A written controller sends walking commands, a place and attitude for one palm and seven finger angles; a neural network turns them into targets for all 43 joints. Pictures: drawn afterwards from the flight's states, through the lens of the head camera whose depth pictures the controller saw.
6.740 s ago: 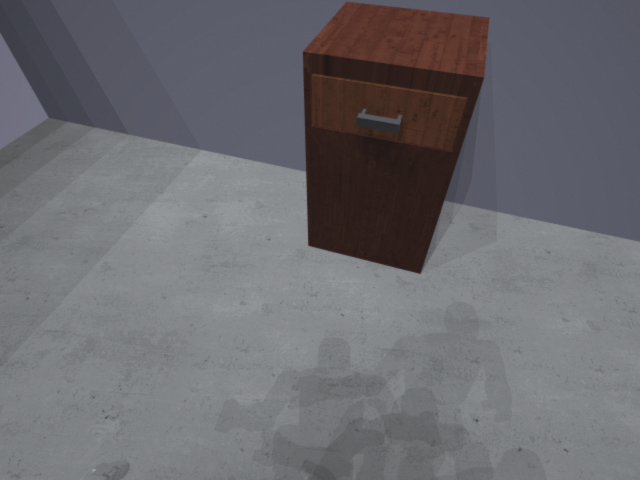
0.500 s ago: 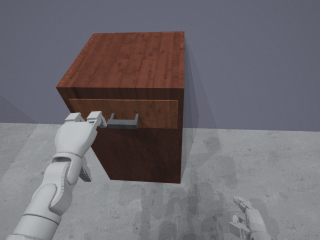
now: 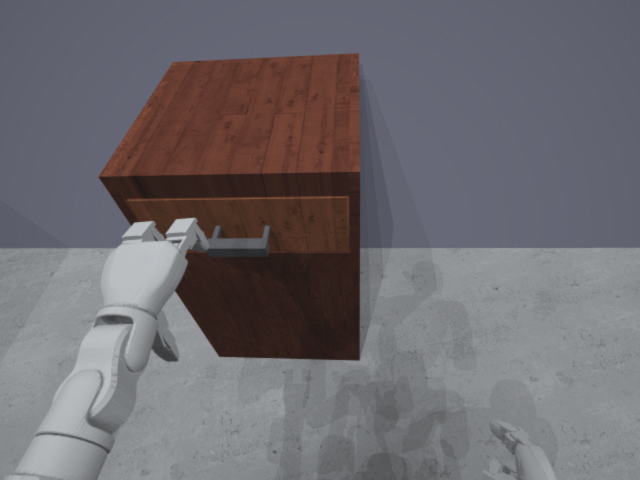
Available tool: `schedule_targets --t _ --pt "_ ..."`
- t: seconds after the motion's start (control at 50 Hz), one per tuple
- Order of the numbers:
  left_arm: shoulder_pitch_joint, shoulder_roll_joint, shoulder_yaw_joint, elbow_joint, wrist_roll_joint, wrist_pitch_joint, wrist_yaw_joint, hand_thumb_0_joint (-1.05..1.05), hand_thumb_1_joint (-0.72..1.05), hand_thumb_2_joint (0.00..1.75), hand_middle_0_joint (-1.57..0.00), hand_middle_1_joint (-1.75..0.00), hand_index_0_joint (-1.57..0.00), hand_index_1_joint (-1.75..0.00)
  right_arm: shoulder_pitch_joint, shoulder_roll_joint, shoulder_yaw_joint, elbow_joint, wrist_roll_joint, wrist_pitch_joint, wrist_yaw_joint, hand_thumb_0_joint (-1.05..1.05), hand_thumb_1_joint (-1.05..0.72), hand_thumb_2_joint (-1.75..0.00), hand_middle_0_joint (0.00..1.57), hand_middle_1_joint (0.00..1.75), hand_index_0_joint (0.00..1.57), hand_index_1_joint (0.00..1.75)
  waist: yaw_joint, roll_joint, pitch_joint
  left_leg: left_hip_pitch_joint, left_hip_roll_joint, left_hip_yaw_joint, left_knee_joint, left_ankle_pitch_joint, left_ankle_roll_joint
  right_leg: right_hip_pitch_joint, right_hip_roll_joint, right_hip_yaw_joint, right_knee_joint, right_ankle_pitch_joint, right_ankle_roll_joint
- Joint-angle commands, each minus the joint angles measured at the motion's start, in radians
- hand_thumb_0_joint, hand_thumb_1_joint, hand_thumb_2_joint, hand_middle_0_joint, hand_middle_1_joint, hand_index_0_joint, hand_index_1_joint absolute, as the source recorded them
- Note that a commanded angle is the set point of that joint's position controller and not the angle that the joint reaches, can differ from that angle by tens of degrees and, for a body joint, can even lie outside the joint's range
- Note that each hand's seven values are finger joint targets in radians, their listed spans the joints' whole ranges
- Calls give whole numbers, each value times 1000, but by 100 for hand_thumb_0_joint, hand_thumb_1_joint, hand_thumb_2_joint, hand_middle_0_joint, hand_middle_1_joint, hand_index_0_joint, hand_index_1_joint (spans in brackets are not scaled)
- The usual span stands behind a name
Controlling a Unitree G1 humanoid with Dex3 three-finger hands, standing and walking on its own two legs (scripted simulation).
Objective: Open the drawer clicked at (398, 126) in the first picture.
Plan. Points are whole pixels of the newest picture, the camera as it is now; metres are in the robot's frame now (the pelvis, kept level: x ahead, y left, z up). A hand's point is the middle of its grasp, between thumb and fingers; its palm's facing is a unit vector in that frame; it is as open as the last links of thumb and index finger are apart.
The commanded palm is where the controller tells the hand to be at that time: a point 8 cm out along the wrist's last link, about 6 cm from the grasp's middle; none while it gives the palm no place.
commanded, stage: move the hooked fingers above the handle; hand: left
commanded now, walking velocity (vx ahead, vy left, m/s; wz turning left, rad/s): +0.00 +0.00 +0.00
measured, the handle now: (240, 238) +0.54 +0.25 -0.11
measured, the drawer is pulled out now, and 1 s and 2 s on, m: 0.00 0.00 0.00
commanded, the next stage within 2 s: none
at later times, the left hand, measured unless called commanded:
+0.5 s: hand (193, 276) +0.36 +0.24 +0.03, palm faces -0.04 -0.03 -1.00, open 13.8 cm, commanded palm +0.35 +0.24 +0.08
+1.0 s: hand (216, 260) +0.42 +0.23 -0.01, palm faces -0.06 -0.01 -1.00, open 13.8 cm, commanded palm +0.40 +0.24 +0.05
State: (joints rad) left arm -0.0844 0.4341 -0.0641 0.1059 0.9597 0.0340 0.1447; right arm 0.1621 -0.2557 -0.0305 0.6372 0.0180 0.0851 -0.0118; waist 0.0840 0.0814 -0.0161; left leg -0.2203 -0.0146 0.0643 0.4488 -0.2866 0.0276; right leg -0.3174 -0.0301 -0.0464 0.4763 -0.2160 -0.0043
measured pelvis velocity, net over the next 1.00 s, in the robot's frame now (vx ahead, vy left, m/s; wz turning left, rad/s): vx -0.01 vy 0.00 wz -0.01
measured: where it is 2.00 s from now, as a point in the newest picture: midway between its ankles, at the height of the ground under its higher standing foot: outside the picture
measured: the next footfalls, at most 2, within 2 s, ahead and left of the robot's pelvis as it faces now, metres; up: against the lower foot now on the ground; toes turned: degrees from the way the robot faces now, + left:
none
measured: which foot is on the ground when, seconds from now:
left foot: down 0.00-1.00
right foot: down 0.00-1.00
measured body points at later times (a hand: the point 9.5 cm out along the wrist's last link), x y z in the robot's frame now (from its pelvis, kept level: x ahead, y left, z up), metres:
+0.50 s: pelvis -0.01 -0.01 -0.01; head +0.05 -0.04 +0.44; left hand +0.35 +0.24 +0.09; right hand +0.14 -0.26 -0.14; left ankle -0.04 +0.10 -0.74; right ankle +0.02 -0.12 -0.74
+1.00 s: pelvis -0.01 +0.00 -0.02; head +0.07 -0.02 +0.42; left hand +0.41 +0.23 +0.05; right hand +0.05 -0.28 -0.16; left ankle -0.04 +0.10 -0.74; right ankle +0.02 -0.12 -0.74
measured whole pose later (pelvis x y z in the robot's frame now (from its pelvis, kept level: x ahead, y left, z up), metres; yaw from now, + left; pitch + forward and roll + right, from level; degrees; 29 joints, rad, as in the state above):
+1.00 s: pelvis -0.01 +0.00 -0.02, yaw +0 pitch +15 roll +0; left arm -0.59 0.45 -0.01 0.89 1.09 -0.11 0.33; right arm 0.31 -0.26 -0.07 0.68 0.00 0.10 -0.02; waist -0.03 0.05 -0.10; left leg -0.57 0.00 0.07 0.68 -0.37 0.03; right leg -0.66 -0.02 -0.04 0.68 -0.27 -0.01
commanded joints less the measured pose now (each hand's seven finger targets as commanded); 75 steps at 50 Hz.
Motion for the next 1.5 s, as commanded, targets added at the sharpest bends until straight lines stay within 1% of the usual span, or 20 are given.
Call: schedule_targets --t 0.0,0.04,0.08,0.24,0.34,0.4,0.44,0.48,0.54,0.6,0.64,0.68,0.76,0.86,0.94,1.0,1.26,1.38,1.46,1.48 --pt "-237 204 122 -139 -6 9 24 0 -50 30 -30 -120 -30 -120 -115 -108 -25 -155 0 -46 -7 0 -90 -90 20 30 20 30 -5 -113 -226 -10 -10 -34 -53 321 -4 202 39 24 -28 217 -39" --pt "-272 229 142 -109 4 4 18 0 -50 30 -30 -120 -30 -120 -115 -112 -22 -153 2 -43 -12 0 -90 -90 20 30 20 30 -7 -111 -220 -32 -14 -30 -52 291 -1 202 40 31 -31 201 -38" --pt "-343 190 95 -75 8 -12 15 0 -50 30 -30 -120 -30 -120 -104 -104 -20 -146 1 -45 -17 0 -90 -90 20 30 20 30 -23 -115 -216 -32 -18 -27 -41 263 1 169 37 28 -28 177 -36" --pt "-490 226 122 27 34 -94 53 0 -50 30 -30 -120 -30 -120 -52 -104 -38 -132 -5 -60 -28 0 -90 -90 20 30 20 30 -37 -57 -288 -51 -26 -28 14 259 4 123 38 36 10 182 -38" --pt "-557 264 151 175 45 -101 81 0 -50 30 -30 -120 -30 -120 -11 -114 -47 -114 -3 -58 -33 0 -90 -90 20 30 20 30 -48 -109 -302 -126 -30 -24 44 231 10 113 34 43 33 183 -32" --pt "-621 228 107 213 53 -108 89 0 -50 30 -30 -120 -30 -120 15 -115 -55 -110 -2 -56 -32 0 -90 -90 20 30 20 30 -61 -69 -331 -129 -31 -23 64 241 9 82 35 36 58 192 -36" --pt "-616 256 137 243 57 -115 96 0 -50 30 -30 -120 -30 -120 38 -120 -63 -109 -6 -54 -32 0 -90 -90 20 30 20 30 -56 -74 -384 -133 -30 -27 80 269 10 97 40 37 75 218 -37" --pt "-647 224 107 278 57 -123 103 0 -50 30 -30 -120 -30 -120 56 -121 -65 -106 -4 -48 -30 0 -90 -90 20 30 20 30 -70 -74 -364 -153 -29 -30 89 263 10 64 39 33 85 215 -37" --pt "-659 259 146 306 65 -134 124 0 -50 30 -30 -120 -30 -120 82 -130 -74 -98 -9 -41 -26 0 -90 -90 20 30 20 30 -65 -75 -405 -166 -27 -33 104 308 9 74 42 33 106 260 -40" --pt "-679 254 146 379 77 -132 149 0 -50 30 -30 -120 -30 -120 106 -131 -77 -89 -6 -34 -22 0 -90 -90 20 30 20 30 -74 -98 -387 -203 -24 -25 112 281 12 50 42 34 113 248 -37" --pt "-715 294 180 406 89 -136 167 0 -50 30 -30 -120 -30 -120 122 -137 -81 -82 -9 -32 -22 0 -90 -90 20 30 20 30 -76 -106 -408 -217 -23 -31 116 284 13 52 46 32 122 242 -39" --pt "-744 269 152 444 96 -133 183 0 -50 30 -30 -120 -30 -120 135 -134 -83 -78 -8 -29 -21 0 -90 -90 20 30 20 30 -88 -86 -408 -222 -24 -23 127 267 15 26 45 35 126 232 -37" --pt "-778 303 179 506 108 -137 206 0 -50 30 -30 -120 -30 -120 169 -140 -89 -61 -13 -24 -19 0 -90 -90 20 30 20 30 -92 -83 -458 -232 -22 -23 142 291 15 29 48 37 143 258 -37" --pt "-819 263 140 555 115 -147 220 0 -50 30 -30 -120 -30 -120 192 -142 -92 -53 -15 -20 -13 0 -90 -90 20 30 20 30 -110 -56 -460 -240 -19 -27 159 290 14 -22 52 32 155 240 -39" --pt "-902 249 118 618 127 -146 236 0 -50 30 -30 -120 -30 -120 213 -149 -92 -34 -19 -20 -12 0 -90 -90 20 30 20 30 -143 -90 -415 -265 -14 -37 172 252 17 -89 56 26 155 193 -40" --pt "-945 271 130 622 135 -154 254 0 -50 30 -30 -120 -30 -120 230 -150 -94 -31 -26 -18 -10 0 -90 -90 20 30 20 30 -145 -52 -485 -251 -16 -37 196 265 16 -100 56 31 176 201 -38" --pt "-1106 310 123 800 149 -115 267 0 -50 30 -30 -120 -30 -120 302 -172 -88 -2 -40 -18 -4 0 -90 -90 20 30 20 30 -205 -56 -525 -352 -15 -52 284 235 20 -206 62 26 242 182 -31" --pt "-1101 338 150 816 155 -141 261 0 -50 30 -30 -120 -30 -120 339 -180 -91 14 -57 -12 1 0 -90 -90 20 30 20 30 -197 12 -601 -339 -5 -64 343 332 12 -265 67 21 296 220 -34" --pt "-1147 346 151 818 158 -146 272 0 -50 30 -30 -120 -30 -120 361 -186 -92 27 -63 -5 4 0 -90 -90 20 30 20 30 -217 6 -608 -364 4 -76 371 354 10 -300 69 16 320 226 -32" --pt "-1123 355 163 833 160 -142 275 0 -50 30 -30 -120 -30 -120 363 -188 -93 30 -65 -2 7 0 -90 -90 20 30 20 30 -207 12 -613 -356 5 -75 377 369 8 -307 70 15 323 226 -32"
